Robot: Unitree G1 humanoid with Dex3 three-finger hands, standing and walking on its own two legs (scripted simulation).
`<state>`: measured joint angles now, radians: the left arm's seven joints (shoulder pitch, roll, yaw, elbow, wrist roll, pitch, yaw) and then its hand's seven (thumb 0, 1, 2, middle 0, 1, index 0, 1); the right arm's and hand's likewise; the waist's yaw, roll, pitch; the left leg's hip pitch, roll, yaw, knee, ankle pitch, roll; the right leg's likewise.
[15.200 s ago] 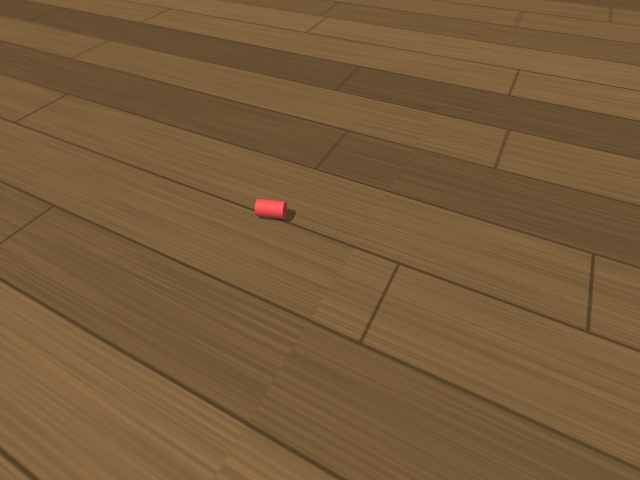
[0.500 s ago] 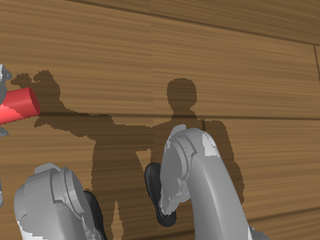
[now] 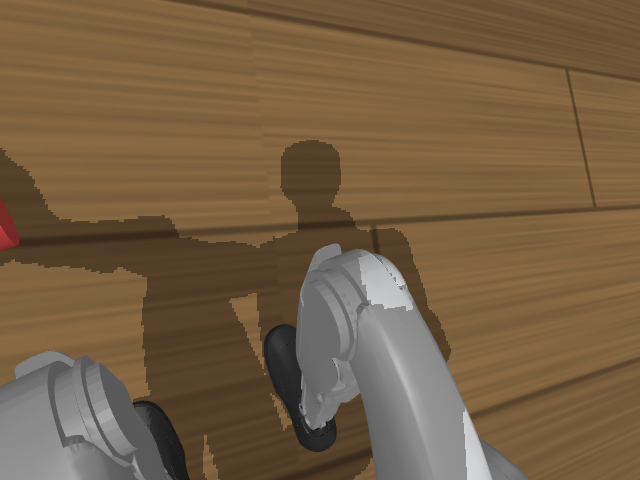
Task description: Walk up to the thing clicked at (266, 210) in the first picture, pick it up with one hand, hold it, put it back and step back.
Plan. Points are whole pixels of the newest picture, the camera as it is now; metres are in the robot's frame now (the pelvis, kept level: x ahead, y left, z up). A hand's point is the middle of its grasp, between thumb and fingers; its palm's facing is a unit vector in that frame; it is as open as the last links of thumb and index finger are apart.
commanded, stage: rest palm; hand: left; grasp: from above
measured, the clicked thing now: out of the picture +0.47 +0.30 -0.26
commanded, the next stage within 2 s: close in 0.36 s
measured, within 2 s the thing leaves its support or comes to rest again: neither
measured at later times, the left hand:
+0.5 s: hand out of the picture +0.47 +0.29 -0.24, palm faces -0.42 -0.12 -0.90, open 14.3 cm
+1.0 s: hand out of the picture +0.46 +0.29 -0.24, palm faces -0.43 -0.15 -0.89, open 12.4 cm
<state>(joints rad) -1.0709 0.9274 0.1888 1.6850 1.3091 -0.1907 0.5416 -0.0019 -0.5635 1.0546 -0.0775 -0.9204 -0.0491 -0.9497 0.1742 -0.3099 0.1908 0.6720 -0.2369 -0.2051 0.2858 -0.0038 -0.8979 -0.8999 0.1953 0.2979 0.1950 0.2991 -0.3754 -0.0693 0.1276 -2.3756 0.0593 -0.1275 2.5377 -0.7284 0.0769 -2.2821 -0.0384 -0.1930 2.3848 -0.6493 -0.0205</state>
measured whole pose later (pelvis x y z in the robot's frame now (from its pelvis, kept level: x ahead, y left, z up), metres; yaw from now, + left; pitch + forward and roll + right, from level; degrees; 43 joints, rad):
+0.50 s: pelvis -0.01 +0.00 +0.00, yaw -2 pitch +29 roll -14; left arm -1.10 0.99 0.16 1.76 1.36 -0.22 0.63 0.00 -0.55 1.06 -0.09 -0.94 -0.06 -0.97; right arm 0.16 -0.35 0.25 0.65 -0.27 -0.25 0.29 0.00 -0.90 -0.90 0.19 0.30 0.19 0.30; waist -0.41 -0.11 0.15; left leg -2.38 0.07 -0.17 2.55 -0.72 0.08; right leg -2.27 -0.02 -0.23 2.37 -0.62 -0.01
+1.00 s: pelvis -0.01 +0.00 +0.00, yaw -3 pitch +28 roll -14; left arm -1.06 0.99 0.15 1.70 1.30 -0.24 0.59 0.00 -0.27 0.92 -0.26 -0.91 -0.26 -0.91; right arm 0.15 -0.34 0.28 0.65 -0.25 -0.26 0.30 0.00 -0.90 -0.90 0.19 0.30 0.19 0.30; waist -0.39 -0.12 0.17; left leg -2.36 0.06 -0.19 2.55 -0.73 0.06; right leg -2.25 -0.01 -0.24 2.36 -0.62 -0.02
